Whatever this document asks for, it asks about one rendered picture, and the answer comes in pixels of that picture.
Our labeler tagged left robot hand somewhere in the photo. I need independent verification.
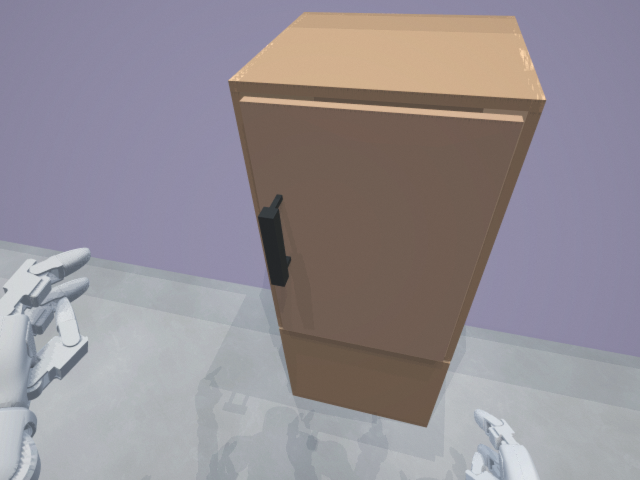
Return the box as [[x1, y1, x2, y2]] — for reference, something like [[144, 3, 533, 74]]
[[0, 248, 91, 409]]

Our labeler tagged robot left forearm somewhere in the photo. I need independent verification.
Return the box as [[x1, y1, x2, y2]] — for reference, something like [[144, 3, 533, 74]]
[[0, 407, 41, 480]]

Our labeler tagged right robot hand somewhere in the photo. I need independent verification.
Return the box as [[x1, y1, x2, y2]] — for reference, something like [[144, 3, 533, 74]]
[[465, 409, 540, 480]]

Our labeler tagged handle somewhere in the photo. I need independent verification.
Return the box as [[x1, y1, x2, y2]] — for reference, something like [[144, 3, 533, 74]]
[[258, 194, 291, 287]]

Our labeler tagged cupboard door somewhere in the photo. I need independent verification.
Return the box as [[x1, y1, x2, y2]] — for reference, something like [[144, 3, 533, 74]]
[[239, 96, 524, 362]]

